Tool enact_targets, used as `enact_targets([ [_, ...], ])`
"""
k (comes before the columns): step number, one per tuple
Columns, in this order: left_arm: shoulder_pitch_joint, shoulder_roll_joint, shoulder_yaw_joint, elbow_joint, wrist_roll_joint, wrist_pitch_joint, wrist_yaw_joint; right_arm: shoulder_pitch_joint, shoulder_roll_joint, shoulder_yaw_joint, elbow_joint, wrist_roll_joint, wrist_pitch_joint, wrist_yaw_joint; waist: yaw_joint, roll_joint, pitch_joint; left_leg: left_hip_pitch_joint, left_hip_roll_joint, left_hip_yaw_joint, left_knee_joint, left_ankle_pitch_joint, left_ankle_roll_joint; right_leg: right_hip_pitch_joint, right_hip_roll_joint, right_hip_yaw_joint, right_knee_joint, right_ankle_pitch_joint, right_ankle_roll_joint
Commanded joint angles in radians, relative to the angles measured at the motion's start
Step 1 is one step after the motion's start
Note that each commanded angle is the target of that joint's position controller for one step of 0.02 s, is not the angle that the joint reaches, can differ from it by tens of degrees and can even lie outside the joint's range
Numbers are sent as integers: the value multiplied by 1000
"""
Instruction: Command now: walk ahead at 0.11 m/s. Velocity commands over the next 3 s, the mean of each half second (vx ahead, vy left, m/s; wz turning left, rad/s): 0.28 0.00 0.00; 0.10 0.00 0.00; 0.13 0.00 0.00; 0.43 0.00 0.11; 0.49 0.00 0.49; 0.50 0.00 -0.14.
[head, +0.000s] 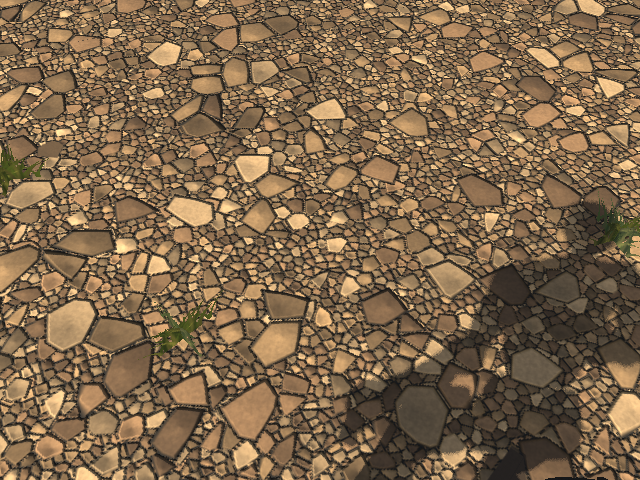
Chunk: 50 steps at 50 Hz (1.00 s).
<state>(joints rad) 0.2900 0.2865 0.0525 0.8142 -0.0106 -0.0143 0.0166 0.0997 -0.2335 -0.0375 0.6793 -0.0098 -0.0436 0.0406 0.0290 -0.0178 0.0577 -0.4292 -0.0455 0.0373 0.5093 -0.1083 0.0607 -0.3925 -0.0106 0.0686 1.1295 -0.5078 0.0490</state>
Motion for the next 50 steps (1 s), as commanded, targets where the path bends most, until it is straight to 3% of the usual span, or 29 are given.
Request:
enact_targets([
  [1,107,43,13,-24,16,27,21,-44,-106,-30,-44,-19,-10,-5,32,111,-136,56,230,-230,-252,194,174,44,-59,-6,-139,74,11],
  [3,94,24,3,-26,25,23,26,-28,-114,-33,-22,-17,-13,-16,24,134,-173,55,226,-201,-262,136,191,100,-55,-21,-266,98,8],
  [5,39,62,10,-42,19,13,22,14,-189,-58,-9,8,-2,-30,-8,151,-177,81,256,-266,-321,-198,201,72,-44,-44,-303,142,-11],
  [6,10,81,14,-51,15,7,19,23,-205,-61,-3,17,3,-37,-15,152,-158,78,277,-307,-349,-318,197,51,-46,-44,-314,155,-23],
  [10,-40,73,14,-50,10,-20,6,40,-201,-59,17,34,5,-46,-15,119,-97,81,292,-336,-376,-414,167,51,-48,-54,-437,179,-68],
  [12,-2,57,14,-24,10,-34,-1,29,-197,-56,21,43,12,-45,18,100,-100,47,260,-291,-338,-437,140,158,-21,-96,-566,232,-92],
  [14,72,53,17,12,9,-42,-2,25,-159,-42,19,40,18,-43,53,72,-96,-24,198,-236,-238,-473,92,281,-15,-88,-679,192,-123],
  [15,146,95,24,25,11,-47,4,-17,-96,-23,-5,31,14,-39,75,-37,-84,-144,125,-157,-28,-427,37,361,-152,107,-802,51,-174],
  [16,158,191,48,22,11,-46,4,-22,-59,-15,-34,31,-5,-34,60,-237,-33,-370,-7,4,232,-361,-17,421,-326,430,-959,-207,-268],
  [17,134,190,49,6,29,-61,1,-49,-142,-36,-41,36,-21,-35,66,-189,27,-445,36,-86,377,-361,-4,364,-387,554,-1010,-248,-320],
  [18,80,149,38,-10,26,-77,2,-15,-168,-47,-30,43,-29,-31,26,-149,33,-482,67,-130,422,-277,2,382,-357,497,-998,-191,-300],
  [20,40,118,28,-20,7,-87,-3,1,-162,-49,-4,22,-32,-28,9,-97,3,-469,93,-120,410,-161,-13,423,-291,338,-989,49,-244],
  [22,38,95,16,-12,17,-83,-1,-10,-127,-44,6,7,-28,-25,0,-80,-26,-364,89,-76,385,-73,-49,388,-235,178,-961,480,-219],
  [24,37,87,13,-1,17,-72,3,-22,-81,-30,6,7,-18,-22,-2,-87,-60,-237,78,-35,301,-5,-78,337,-181,43,-921,739,-200],
  [26,56,103,15,16,16,-60,6,-69,-53,-18,-6,12,-10,-18,18,-101,-64,-125,66,-11,189,55,-83,286,-150,-24,-895,815,-187],
  [29,90,132,21,45,10,-49,6,-115,-71,-18,-17,18,-4,-14,39,-117,-56,-59,50,-10,90,76,-69,297,-172,-9,-853,831,-197],
  [31,71,137,24,52,2,-46,5,-105,-97,-24,-13,14,-9,-12,24,-120,-65,-18,47,-22,36,53,-42,322,-194,23,-806,838,-193],
  [33,45,127,23,57,-7,-44,6,-7,-127,-36,30,2,-15,-18,-31,-90,-106,140,27,-11,-98,167,-3,324,-159,23,-708,827,-158],
  [34,74,113,20,62,5,-51,5,56,-180,-50,49,-6,-17,-30,-43,-39,-158,300,91,-67,-96,451,27,265,-110,-7,-618,769,-117],
  [35,138,56,2,59,31,-65,1,137,-239,-59,59,-25,-13,-41,-36,95,-290,608,257,-219,24,816,123,59,-42,-44,-437,483,-57],
  [36,204,-1,-21,83,24,-61,1,180,-179,-44,86,-23,4,-41,-51,255,-417,684,414,-395,-21,851,271,-21,2,-27,-235,-40,-3],
  [37,160,61,-4,84,3,-45,1,162,-123,-26,95,-1,14,-34,-59,209,-380,596,401,-430,-83,639,279,-44,-10,18,-131,-195,22],
  [38,102,87,7,70,-11,-28,6,93,-117,-22,93,8,16,-33,-47,156,-275,490,366,-387,-127,433,241,-89,-33,15,-85,-181,29],
  [40,40,68,11,62,2,7,31,-24,-112,-16,82,2,15,-35,-13,110,-152,290,307,-320,-200,205,180,-68,-66,8,-166,-92,38],
  [43,68,20,1,81,14,21,47,-83,-112,-18,92,-13,25,-45,22,157,-137,132,239,-227,-241,81,149,116,-52,-24,-367,40,37],
  [46,81,9,-1,109,22,19,34,-90,-105,-15,112,5,33,-52,40,136,-147,77,199,-176,-224,-108,116,275,-26,-64,-600,319,8],
  [48,27,56,3,84,43,23,29,-35,-76,-4,147,4,33,-48,13,81,-84,24,151,-162,-220,-349,25,298,-78,-3,-701,375,-30],
  [49,-8,118,17,79,29,26,34,-12,-89,-10,149,-3,35,-48,-34,1,-26,46,101,-120,-216,-370,-14,188,-85,1,-702,228,-61],
  [50,-25,104,18,89,22,21,33,-29,-96,-10,152,-7,37,-52,-26,-38,3,117,77,-91,-182,-319,-35,90,-66,-4,-726,96,-75],
])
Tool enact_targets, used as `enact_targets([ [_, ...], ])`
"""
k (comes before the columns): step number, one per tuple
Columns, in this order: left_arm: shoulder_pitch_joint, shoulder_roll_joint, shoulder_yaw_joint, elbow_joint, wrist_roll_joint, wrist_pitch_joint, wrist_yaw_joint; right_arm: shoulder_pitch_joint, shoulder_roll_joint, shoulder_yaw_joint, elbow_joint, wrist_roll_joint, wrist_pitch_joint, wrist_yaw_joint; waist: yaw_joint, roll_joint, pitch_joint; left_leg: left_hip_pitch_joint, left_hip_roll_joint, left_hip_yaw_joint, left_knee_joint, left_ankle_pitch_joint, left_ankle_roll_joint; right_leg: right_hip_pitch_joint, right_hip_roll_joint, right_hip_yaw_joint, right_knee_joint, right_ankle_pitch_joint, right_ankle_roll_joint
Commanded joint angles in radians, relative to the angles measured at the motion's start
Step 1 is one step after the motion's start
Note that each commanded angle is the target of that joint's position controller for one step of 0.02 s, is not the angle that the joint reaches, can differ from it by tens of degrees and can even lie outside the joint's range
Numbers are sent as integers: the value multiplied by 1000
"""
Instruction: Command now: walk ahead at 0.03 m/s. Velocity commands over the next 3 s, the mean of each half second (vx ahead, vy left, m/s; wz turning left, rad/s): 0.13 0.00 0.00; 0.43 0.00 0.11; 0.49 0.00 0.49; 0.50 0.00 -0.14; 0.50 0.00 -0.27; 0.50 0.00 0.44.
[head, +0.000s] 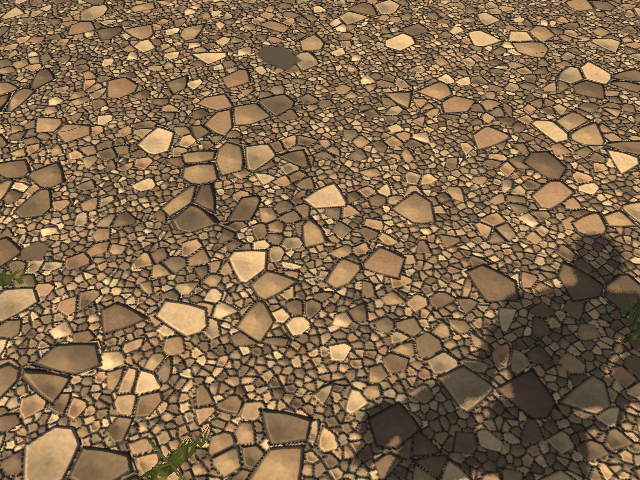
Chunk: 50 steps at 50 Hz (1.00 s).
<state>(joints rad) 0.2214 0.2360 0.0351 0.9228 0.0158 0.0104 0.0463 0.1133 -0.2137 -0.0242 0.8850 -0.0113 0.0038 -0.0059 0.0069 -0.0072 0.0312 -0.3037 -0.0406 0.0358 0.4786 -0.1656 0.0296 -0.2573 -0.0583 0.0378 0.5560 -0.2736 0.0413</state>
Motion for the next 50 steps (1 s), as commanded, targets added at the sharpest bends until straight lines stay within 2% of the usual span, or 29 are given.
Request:
enact_targets([
  [1,31,119,27,-14,-2,-13,2,-40,-114,-23,-46,-3,-10,-10,-5,-59,36,27,69,-85,-117,-209,-4,-69,-15,25,-173,-146,-59],
  [3,15,97,23,-2,-1,-32,-2,-19,-110,-24,-25,4,-9,-16,-11,-81,20,56,66,-75,-78,-109,10,-47,-12,23,-177,-45,-40],
  [5,28,91,21,14,-6,-45,-7,-1,-108,-24,-4,4,-9,-15,-9,-61,-14,77,62,-64,-54,-16,16,-9,-10,19,-156,46,-37],
  [11,36,96,20,49,-12,-39,-5,6,-110,-25,42,12,-5,-15,-1,-10,-46,116,67,-59,-24,131,18,37,6,1,-129,161,-40],
  [12,58,91,20,64,-14,-36,-5,25,-104,-24,59,13,-2,-16,2,-8,-67,124,53,-43,-17,32,19,49,15,-9,-136,66,-46],
  [14,61,111,27,67,-25,-30,-4,35,-120,-31,73,24,2,-18,1,-26,-10,57,22,-20,12,-313,32,1,15,10,-148,-243,-91],
  [16,72,116,29,59,-35,-43,-3,21,-120,-32,69,29,-16,-17,11,-30,79,-48,28,-38,28,-450,46,-31,-26,79,-185,-420,-138],
  [18,121,144,38,72,-45,-69,-8,4,-97,-29,61,35,-52,-7,24,-86,117,-134,26,-19,113,-371,45,19,-112,209,-237,-451,-194],
  [20,127,172,49,82,-46,-87,-15,2,-80,-28,56,40,-83,9,8,-160,125,-166,25,13,190,-239,51,69,-219,347,-285,-361,-249],
  [22,67,150,44,64,-46,-93,-24,86,-90,-35,88,45,-98,18,-48,-136,100,-16,29,0,104,-201,74,12,-189,281,-216,-175,-220],
  [23,-10,133,38,32,-47,-96,-27,186,-116,-46,128,47,-102,20,-98,-84,81,118,44,-48,29,-176,95,-69,-114,168,-114,-60,-171],
  [24,-61,85,25,-7,-42,-110,-29,304,-205,-75,168,52,-106,20,-129,122,45,308,152,-283,-87,-121,161,-226,38,-22,180,95,-89],
  [25,-69,65,22,-28,-28,-130,-27,437,-269,-89,198,46,-105,29,-172,313,-19,524,343,-633,-216,18,271,-455,114,-52,499,-159,-35],
  [26,-73,96,31,-35,-48,-139,-33,402,-194,-60,193,23,-112,32,-129,208,-9,543,405,-683,-216,82,290,-574,78,44,664,-289,-54],
  [27,-69,91,29,-32,-66,-141,-41,346,-160,-48,174,17,-118,32,-96,131,16,526,395,-603,-200,108,270,-621,32,64,732,-235,-83],
  [29,-97,89,34,-37,-60,-138,-50,295,-123,-29,157,19,-117,33,-67,46,46,485,344,-419,-226,202,216,-655,-40,31,676,-84,-106],
  [31,-111,71,37,-48,-46,-129,-59,304,-100,-16,160,18,-101,24,-56,76,42,424,287,-303,-272,256,177,-578,-61,-8,560,1,-89],
  [35,-262,10,10,-113,-36,-116,-68,291,-157,-19,141,13,-85,-11,-70,75,85,241,218,-157,-354,238,160,-409,-13,-83,199,188,-36],
  [37,-317,25,7,-135,-41,-112,-73,327,-185,-28,149,18,-88,-15,-82,102,91,200,224,-140,-392,189,158,-310,16,-102,80,264,-34],
  [39,-349,56,11,-156,-47,-108,-77,351,-181,-33,162,33,-90,-15,-75,106,114,232,259,-151,-396,192,152,-285,15,-70,17,301,-53],
  [41,-332,91,23,-166,-47,-112,-81,346,-179,-39,164,38,-85,-16,-38,98,105,302,289,-163,-343,294,135,-257,19,-43,-29,284,-77],
  [43,-206,145,50,-141,-43,-115,-76,315,-200,-49,149,31,-75,-12,41,112,7,329,277,-146,-170,587,107,-76,59,-61,-30,225,-109],
  [44,-42,182,73,-94,-46,-113,-68,303,-186,-44,138,22,-67,-9,119,107,-93,268,227,-120,19,636,81,139,72,-71,-30,205,-132],
  [45,142,249,92,-61,-33,-110,-55,301,-146,-28,108,5,-64,-7,180,29,-239,59,166,-95,318,385,50,444,-99,111,-5,129,-187],
  [46,205,312,99,-36,-16,-108,-65,451,21,12,101,22,-77,-2,94,-277,-426,-255,-9,-73,683,-322,-3,718,-363,590,-163,-140,-331],
  [47,171,206,71,-44,-19,-114,-69,390,-89,-13,108,51,-92,-1,116,-218,-360,-339,22,-188,824,-393,10,618,-349,705,-296,-271,-305],
  [48,64,158,54,-59,-24,-122,-68,292,-155,-35,70,71,-99,-4,92,-168,-187,-405,70,-167,858,-309,27,465,-325,546,-316,-256,-254],
  [49,-22,130,44,-72,-23,-128,-69,251,-153,-39,62,67,-99,-12,57,-94,-111,-369,122,-147,831,-216,33,315,-293,411,-337,-137,-230],
  [50,-70,103,39,-70,-15,-134,-72,239,-139,-46,62,51,-93,-17,28,-69,-65,-320,153,-145,785,-158,34,197,-257,297,-364,-30,-213],
])
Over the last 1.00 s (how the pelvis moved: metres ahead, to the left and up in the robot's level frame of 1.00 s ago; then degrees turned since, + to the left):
0.22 0.00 0.01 0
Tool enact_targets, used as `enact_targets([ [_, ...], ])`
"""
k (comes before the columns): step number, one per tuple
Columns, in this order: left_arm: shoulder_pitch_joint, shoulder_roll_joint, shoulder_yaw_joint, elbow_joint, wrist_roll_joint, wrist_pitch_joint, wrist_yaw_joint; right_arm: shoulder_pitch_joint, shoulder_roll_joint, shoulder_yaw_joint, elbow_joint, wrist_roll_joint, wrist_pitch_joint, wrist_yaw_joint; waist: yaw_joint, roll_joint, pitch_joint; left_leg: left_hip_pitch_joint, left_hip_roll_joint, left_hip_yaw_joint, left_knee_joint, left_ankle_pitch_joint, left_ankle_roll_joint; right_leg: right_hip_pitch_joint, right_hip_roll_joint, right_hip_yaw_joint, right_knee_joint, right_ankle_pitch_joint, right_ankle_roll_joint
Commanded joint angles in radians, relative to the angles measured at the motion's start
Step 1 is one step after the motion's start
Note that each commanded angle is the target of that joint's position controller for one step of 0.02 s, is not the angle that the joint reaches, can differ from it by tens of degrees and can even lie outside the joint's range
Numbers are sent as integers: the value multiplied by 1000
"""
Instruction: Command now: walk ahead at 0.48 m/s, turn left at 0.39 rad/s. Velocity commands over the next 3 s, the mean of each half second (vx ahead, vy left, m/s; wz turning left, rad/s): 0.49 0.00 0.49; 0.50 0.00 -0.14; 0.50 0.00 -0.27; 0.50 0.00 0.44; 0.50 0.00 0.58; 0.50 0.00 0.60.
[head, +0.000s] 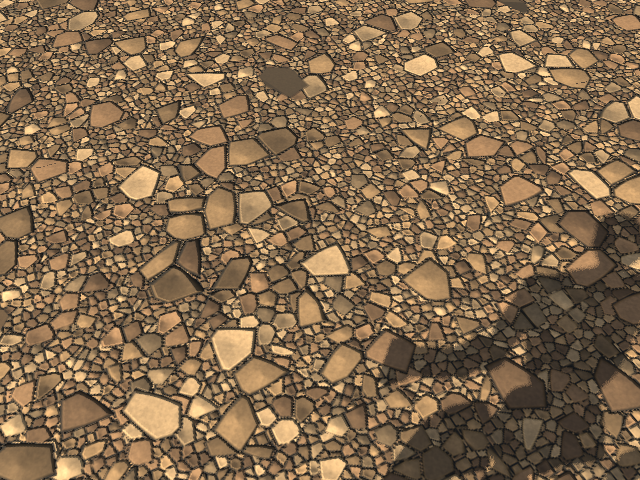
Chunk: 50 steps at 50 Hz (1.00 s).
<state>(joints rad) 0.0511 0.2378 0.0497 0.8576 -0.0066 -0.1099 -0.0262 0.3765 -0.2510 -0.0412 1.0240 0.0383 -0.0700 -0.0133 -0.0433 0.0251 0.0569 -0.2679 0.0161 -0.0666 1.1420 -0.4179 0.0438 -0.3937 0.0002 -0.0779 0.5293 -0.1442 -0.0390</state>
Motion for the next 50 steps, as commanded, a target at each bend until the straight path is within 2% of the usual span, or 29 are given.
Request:
enact_targets([
  [1,75,86,20,2,19,-18,-1,4,-78,-33,-73,-2,-5,-9,42,-125,-81,-291,125,-52,89,129,22,262,-284,323,-362,-107,-118],
  [3,70,75,21,18,18,-23,1,13,-43,-37,-79,1,22,-7,17,-123,-57,-260,137,-41,53,131,21,194,-265,225,-406,-63,-126],
  [6,91,119,33,34,22,-27,19,-72,-56,-47,-131,-8,48,-9,11,-87,-5,-366,149,-55,-19,223,2,183,-283,146,-454,-33,-151],
  [9,129,143,41,42,26,-20,38,-141,-62,-52,-161,-15,43,6,24,-67,8,-440,139,-58,-149,368,-16,241,-279,63,-459,19,-147],
  [12,163,166,45,42,20,-9,51,-244,-49,-43,-196,-19,32,29,59,-50,27,-431,129,10,-303,464,-22,277,-264,-31,-458,64,-128],
  [15,230,186,53,55,10,7,54,-357,-34,-29,-248,-20,28,50,105,-34,58,-456,121,61,-414,456,-10,368,-284,-83,-432,96,-124],
  [18,263,205,63,60,-5,29,48,-410,-45,-26,-296,-15,30,68,114,-51,66,-460,100,104,-477,347,19,473,-311,-115,-364,183,-109],
  [20,242,231,72,48,-13,42,48,-380,-75,-38,-314,-14,33,75,76,-86,23,-359,45,160,-494,244,54,503,-316,-146,-249,489,-89],
  [21,227,244,75,40,-17,50,49,-310,-102,-54,-306,-12,35,74,30,-106,-32,-250,-1,193,-494,201,76,501,-309,-163,-130,681,-75],
  [22,212,242,72,37,-22,58,49,-166,-143,-80,-272,-9,35,70,-56,-96,-110,-44,-56,212,-555,236,109,449,-279,-189,65,774,-51],
  [23,225,219,60,29,-10,56,50,16,-221,-121,-219,-7,40,51,-132,-44,-208,272,-45,123,-584,269,152,249,-242,-194,330,614,-6],
  [24,294,71,15,-19,28,34,39,52,-343,-142,-202,-3,40,33,-44,231,-272,596,234,-394,-653,148,303,-201,-77,-169,710,-240,63],
  [25,262,98,10,-28,-12,-13,27,80,-298,-117,-232,-19,24,37,-63,165,-446,680,364,-779,-852,41,399,-322,15,94,878,-454,62],
  [26,153,163,29,-49,-59,-35,19,54,-222,-96,-217,-31,12,42,-90,84,-323,630,338,-630,-879,114,334,-426,-38,137,893,-374,37],
  [27,124,156,24,-55,-56,-45,21,-9,-188,-86,-226,-27,2,41,-60,56,-232,499,300,-475,-860,191,290,-424,-92,132,830,-290,13],
  [28,124,159,29,-34,-33,-42,30,-105,-140,-71,-242,-29,-2,40,-17,-1,-170,346,265,-348,-862,297,251,-361,-142,129,752,-221,9],
  [29,149,168,38,-15,-23,-28,31,-166,-95,-56,-257,-41,-8,38,20,9,-143,242,233,-259,-887,384,231,-282,-172,141,699,-174,6],
  [30,180,160,40,-1,-22,-9,28,-181,-89,-53,-257,-49,-13,37,42,20,-133,184,223,-215,-918,414,223,-228,-184,146,675,-144,8],
  [32,194,127,35,9,-19,21,27,-167,-111,-57,-236,-46,-29,34,59,0,-98,131,214,-131,-967,501,220,-221,-191,140,618,-100,23],
  [34,151,113,31,-4,-15,37,31,-139,-129,-61,-214,-49,-39,25,49,-6,-57,128,200,-50,-995,555,205,-282,-184,145,535,-9,38],
  [38,64,98,26,-31,-16,29,20,-125,-129,-54,-195,-53,-42,9,14,18,-16,139,150,101,-1029,528,141,-286,-127,138,269,247,36],
  [40,2,81,17,-52,-16,25,9,-105,-138,-53,-181,-51,-43,4,-13,17,6,162,156,139,-1050,511,120,-269,-106,102,163,319,26],
  [42,-45,71,9,-73,-16,23,-2,-71,-141,-54,-159,-46,-37,0,-34,12,28,240,179,162,-1042,546,110,-296,-93,88,97,324,12],
  [45,-95,69,4,-113,-17,19,-28,-42,-146,-56,-140,-41,-12,-5,-42,12,37,389,224,188,-968,688,105,-355,-70,56,48,226,-15],
  [46,-94,75,6,-124,-17,18,-37,-50,-155,-57,-142,-40,-2,-8,-29,22,27,420,234,200,-924,804,98,-343,-53,35,41,173,-29],
  [48,-42,107,21,-134,-17,25,-46,-75,-186,-65,-156,-38,15,-21,19,68,-37,458,243,224,-787,1154,78,-241,6,-25,59,58,-65],
  [49,37,137,36,-124,-17,31,-47,-85,-199,-67,-163,-40,24,-28,66,89,-88,454,240,234,-667,1284,66,-139,41,-44,71,7,-87],
  [50,180,185,62,-96,-19,34,-40,-107,-207,-66,-171,-39,32,-33,146,80,-161,384,216,250,-474,1287,44,62,74,-42,27,31,-121],
])
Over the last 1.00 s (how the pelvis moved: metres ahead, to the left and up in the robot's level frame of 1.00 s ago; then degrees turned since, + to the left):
0.32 -0.04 -0.01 5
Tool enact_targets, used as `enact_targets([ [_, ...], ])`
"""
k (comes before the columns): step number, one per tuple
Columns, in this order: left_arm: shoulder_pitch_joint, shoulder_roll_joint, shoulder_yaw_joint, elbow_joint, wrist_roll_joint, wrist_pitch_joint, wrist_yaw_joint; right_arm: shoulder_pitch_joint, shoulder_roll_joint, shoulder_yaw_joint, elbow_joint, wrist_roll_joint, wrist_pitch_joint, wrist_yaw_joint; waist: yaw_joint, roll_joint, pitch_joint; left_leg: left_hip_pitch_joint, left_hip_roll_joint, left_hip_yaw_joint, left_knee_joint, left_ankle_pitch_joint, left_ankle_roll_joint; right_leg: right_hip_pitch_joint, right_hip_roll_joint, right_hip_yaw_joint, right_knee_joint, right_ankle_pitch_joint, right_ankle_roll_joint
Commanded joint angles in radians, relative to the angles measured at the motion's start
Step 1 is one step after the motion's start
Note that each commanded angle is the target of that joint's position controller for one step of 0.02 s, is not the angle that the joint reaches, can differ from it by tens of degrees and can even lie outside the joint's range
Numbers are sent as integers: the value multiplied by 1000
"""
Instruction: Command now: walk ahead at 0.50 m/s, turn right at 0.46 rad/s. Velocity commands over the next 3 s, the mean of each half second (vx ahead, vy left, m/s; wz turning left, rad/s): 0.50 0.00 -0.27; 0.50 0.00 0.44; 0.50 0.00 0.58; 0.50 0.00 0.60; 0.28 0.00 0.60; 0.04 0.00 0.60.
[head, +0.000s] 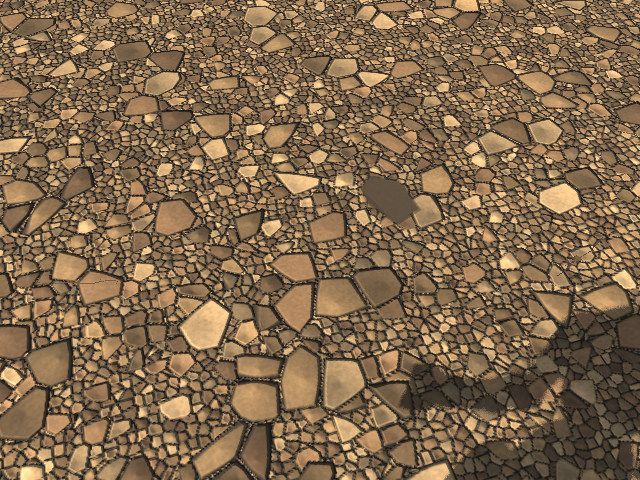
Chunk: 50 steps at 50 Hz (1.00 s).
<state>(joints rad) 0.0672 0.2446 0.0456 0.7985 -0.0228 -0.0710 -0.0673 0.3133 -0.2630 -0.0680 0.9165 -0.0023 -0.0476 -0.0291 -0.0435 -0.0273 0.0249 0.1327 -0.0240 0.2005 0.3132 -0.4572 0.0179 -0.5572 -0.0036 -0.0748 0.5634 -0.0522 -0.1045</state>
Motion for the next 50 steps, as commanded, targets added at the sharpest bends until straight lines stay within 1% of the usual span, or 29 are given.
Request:
enact_targets([
  [1,324,248,94,-12,2,3,19,-51,-192,-33,-83,-1,3,-20,222,52,-225,-237,215,-16,643,1067,34,529,-13,127,-45,-49,-112],
  [2,346,330,111,-11,-6,2,28,76,-20,18,-117,-30,-29,10,107,-215,-331,-726,-4,-89,1024,30,-38,931,-279,661,-67,-149,-315],
  [3,378,259,89,-20,2,-1,32,-15,-88,13,-135,10,-78,30,169,-136,-427,-890,-49,-303,1159,-117,-21,1028,-329,920,-233,-273,-353],
  [4,335,208,77,-25,8,-6,38,-123,-143,-1,-168,48,-106,41,187,-82,-280,-977,22,-330,1126,-26,10,940,-297,765,-262,-237,-285],
  [5,259,175,67,-44,6,-11,38,-155,-138,3,-180,42,-117,38,142,20,-184,-946,68,-320,1031,54,21,775,-258,645,-269,-148,-249],
  [6,192,149,58,-62,6,-13,37,-159,-139,-4,-175,17,-115,31,94,65,-113,-880,95,-308,939,85,10,613,-224,561,-285,-29,-232],
  [7,157,132,50,-79,17,-15,41,-140,-147,-11,-175,1,-103,27,57,51,-93,-799,116,-311,891,104,-2,508,-194,505,-308,52,-229],
  [9,132,145,52,-95,14,-12,48,-105,-128,-12,-179,-9,-77,23,18,26,-64,-743,130,-291,785,114,-34,391,-164,441,-339,119,-225],
  [11,148,170,57,-95,14,-13,62,-131,-96,-1,-192,-13,-60,20,22,5,-42,-726,130,-251,654,196,-69,307,-140,351,-357,198,-211],
  [15,224,175,56,-69,6,-7,73,-261,-56,21,-218,-8,-63,30,98,-37,-41,-627,88,-211,335,549,-77,273,-72,232,-346,116,-131],
  [17,257,177,53,-54,9,-8,68,-302,-68,21,-227,8,-67,38,128,-56,-34,-632,84,-211,269,619,-60,329,-106,248,-345,42,-119],
  [20,289,187,52,-32,13,-5,65,-358,-95,16,-256,13,-73,52,145,-54,-9,-718,83,-218,222,530,-8,479,-179,281,-300,64,-107],
  [23,276,206,58,-20,16,6,72,-310,-121,8,-262,17,-75,66,101,-70,-12,-708,61,-207,202,387,53,595,-220,262,-221,280,-74],
  [24,248,210,58,-26,16,11,75,-229,-140,-4,-241,16,-75,67,51,-70,-60,-596,27,-177,180,381,77,600,-197,222,-134,458,-53],
  [25,234,194,51,-35,21,16,80,-93,-177,-24,-201,12,-73,65,-13,-44,-151,-405,13,-179,179,423,109,562,-149,168,33,561,-27],
  [26,241,161,34,-61,41,16,87,60,-238,-40,-181,8,-68,62,-62,65,-272,-148,160,-397,186,470,173,393,-91,109,319,332,10],
  [27,367,75,10,-80,38,-8,74,109,-312,-60,-165,13,-61,69,5,343,-346,186,351,-883,85,278,355,-37,91,84,660,-365,93],
  [28,309,145,15,-77,20,-30,65,116,-215,-39,-168,33,-56,70,-43,249,-333,224,350,-995,-9,43,332,-190,53,199,742,-483,84],
  [29,197,185,25,-110,-4,-47,56,56,-174,-27,-189,25,-51,64,-55,173,-188,110,320,-866,-27,48,287,-252,7,201,742,-396,71],
  [30,136,172,20,-125,4,-56,57,5,-168,-24,-206,10,-45,60,-38,67,-122,-17,281,-769,-36,141,263,-226,-28,183,690,-330,66],
  [31,114,168,24,-134,27,-61,60,-28,-154,-19,-217,7,-42,59,-11,30,-71,-119,251,-707,-51,259,261,-197,-51,176,610,-289,75],
  [32,126,166,29,-139,39,-58,62,-45,-141,-13,-226,1,-42,55,20,51,-73,-176,221,-659,-66,359,256,-135,-70,178,554,-260,82],
  [35,147,139,27,-147,43,-38,68,-43,-153,-19,-236,13,-38,44,49,90,-69,-262,186,-579,-89,507,269,-94,-71,150,431,-242,126],
  [37,90,122,20,-166,43,-30,74,-20,-180,-29,-230,18,-34,30,37,84,-49,-308,166,-537,-100,535,261,-97,-59,137,314,-151,154],
  [41,-48,93,9,-198,34,-38,68,38,-184,-33,-210,27,-17,13,-14,106,-34,-367,106,-488,-76,489,202,0,-9,132,60,88,170],
  [46,-135,123,21,-227,18,-58,50,96,-174,-34,-193,33,5,5,-32,123,-31,-268,139,-603,17,421,178,59,30,160,-83,68,145],
  [48,-92,145,33,-219,15,-67,48,76,-178,-38,-200,30,12,2,1,154,-35,-238,152,-648,74,460,163,125,30,160,-115,-6,116],
  [49,-16,162,45,-200,17,-71,53,54,-166,-35,-209,29,14,4,45,157,-67,-251,126,-638,135,514,143,239,28,143,-160,7,89],
  [50,99,195,60,-183,30,-75,60,33,-130,-23,-226,22,11,9,103,136,-164,-315,81,-593,289,533,113,449,-47,189,-140,14,41],
])
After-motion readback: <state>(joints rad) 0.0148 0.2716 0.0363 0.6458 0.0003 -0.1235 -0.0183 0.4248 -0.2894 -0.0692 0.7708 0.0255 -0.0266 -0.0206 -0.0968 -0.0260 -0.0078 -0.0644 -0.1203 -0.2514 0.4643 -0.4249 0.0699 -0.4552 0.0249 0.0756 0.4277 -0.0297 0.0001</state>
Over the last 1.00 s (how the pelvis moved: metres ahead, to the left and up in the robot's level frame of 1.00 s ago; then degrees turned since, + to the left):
0.54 0.14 -0.01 8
